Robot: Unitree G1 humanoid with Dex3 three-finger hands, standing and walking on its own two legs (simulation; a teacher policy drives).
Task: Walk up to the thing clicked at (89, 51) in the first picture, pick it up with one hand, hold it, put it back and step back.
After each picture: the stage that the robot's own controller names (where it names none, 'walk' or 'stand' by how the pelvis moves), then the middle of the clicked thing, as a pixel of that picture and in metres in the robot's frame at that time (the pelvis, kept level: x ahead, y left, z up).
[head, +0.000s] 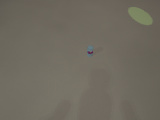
stand; (90, 51) +1.26 -0.12 -0.72
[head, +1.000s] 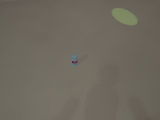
walk; (74, 60) +1.14 +0.15 -0.69
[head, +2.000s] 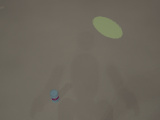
walk; (54, 96) +0.67 +0.27 -0.71
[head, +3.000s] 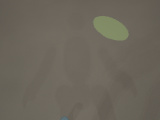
walk; out of the picture +0.39 +0.22 -0.70
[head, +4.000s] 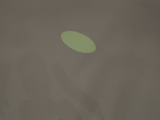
stand; out of the picture +0.35 +0.20 -0.71
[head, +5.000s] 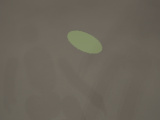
stand; out of the picture +0.33 +0.19 -0.72
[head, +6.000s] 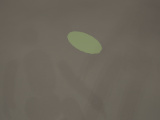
stand; out of the picture +0.35 +0.19 -0.73
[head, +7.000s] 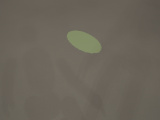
stand; out of the picture +0.34 +0.19 -0.73
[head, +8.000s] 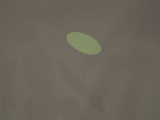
stand; out of the picture +0.33 +0.19 -0.73
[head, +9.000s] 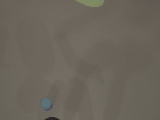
go down; (46, 104) +0.37 +0.19 -0.57
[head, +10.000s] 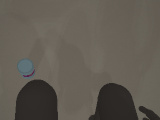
go down; (26, 69) +0.41 +0.23 -0.31
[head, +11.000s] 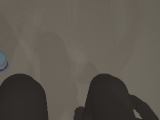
close in; out of the picture +0.40 +0.26 -0.26
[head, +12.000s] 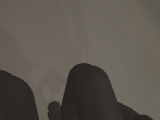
close; out of the picture +0.39 +0.27 -0.21
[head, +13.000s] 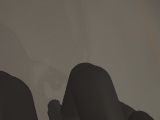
close; out of the picture +0.38 +0.28 -0.22
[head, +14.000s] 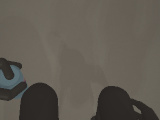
lift; (13, 83) +0.31 +0.23 -0.07
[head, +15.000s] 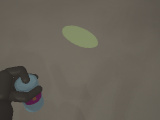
hold; (30, 93) +0.32 +0.17 +0.03
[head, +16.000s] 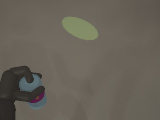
hold; (34, 92) +0.33 +0.16 -0.01
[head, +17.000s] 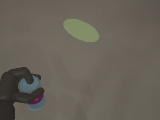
hold; (33, 93) +0.32 +0.17 -0.01
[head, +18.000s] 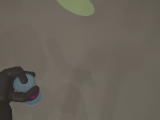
crouch; (28, 90) +0.34 +0.17 -0.07
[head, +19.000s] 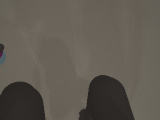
lower; out of the picture +0.44 +0.25 -0.12
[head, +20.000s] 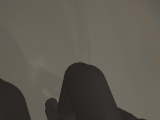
lower; out of the picture +0.39 +0.29 -0.23
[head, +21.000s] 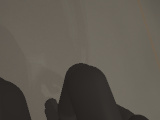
lower; out of the picture +0.39 +0.29 -0.23
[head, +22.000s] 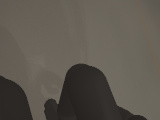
lower; out of the picture +0.39 +0.29 -0.23
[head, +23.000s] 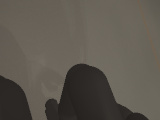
lower; out of the picture +0.38 +0.29 -0.23
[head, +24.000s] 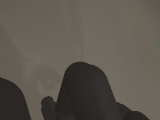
open; out of the picture +0.38 +0.29 -0.22
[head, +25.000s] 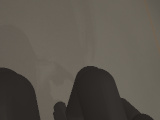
stand; out of the picture +0.36 +0.27 -0.23
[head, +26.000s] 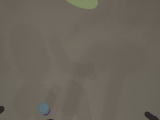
stand; (44, 109) +0.36 +0.19 -0.56
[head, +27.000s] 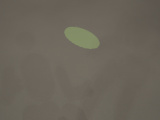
stand; out of the picture +0.35 +0.18 -0.66
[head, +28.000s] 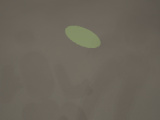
stand; out of the picture +0.34 +0.18 -0.67
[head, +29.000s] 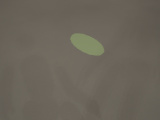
stand; out of the picture +0.36 +0.16 -0.71
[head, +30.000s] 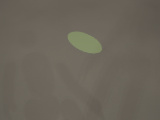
stand; out of the picture +0.34 +0.18 -0.72
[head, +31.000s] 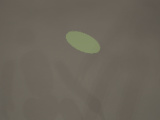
stand; out of the picture +0.33 +0.18 -0.73
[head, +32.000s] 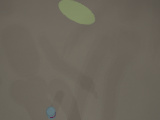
walk; (51, 113) +0.39 +0.15 -0.71
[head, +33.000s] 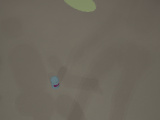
walk; (55, 82) +0.65 +0.20 -0.70
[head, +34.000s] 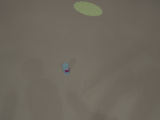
stand; (66, 68) +0.96 +0.22 -0.71
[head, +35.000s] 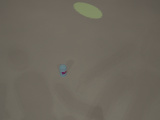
stand; (63, 70) +0.93 +0.16 -0.72
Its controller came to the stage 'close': yes
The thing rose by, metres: 0.69
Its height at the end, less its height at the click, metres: +0.00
